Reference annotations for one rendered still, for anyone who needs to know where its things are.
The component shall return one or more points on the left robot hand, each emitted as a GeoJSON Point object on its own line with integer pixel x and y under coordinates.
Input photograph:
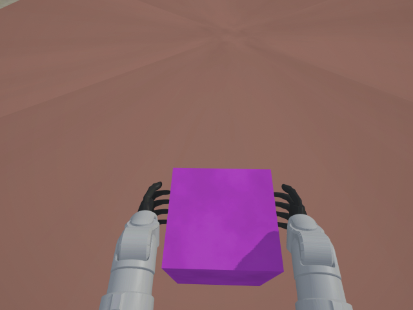
{"type": "Point", "coordinates": [149, 204]}

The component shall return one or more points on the right robot forearm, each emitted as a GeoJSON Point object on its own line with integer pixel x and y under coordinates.
{"type": "Point", "coordinates": [315, 266]}

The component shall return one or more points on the left robot forearm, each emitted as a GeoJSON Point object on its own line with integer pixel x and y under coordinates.
{"type": "Point", "coordinates": [133, 266]}

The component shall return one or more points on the carton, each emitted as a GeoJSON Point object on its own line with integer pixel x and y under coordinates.
{"type": "Point", "coordinates": [222, 227]}

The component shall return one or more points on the right robot hand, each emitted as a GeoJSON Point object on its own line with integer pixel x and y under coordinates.
{"type": "Point", "coordinates": [295, 205]}

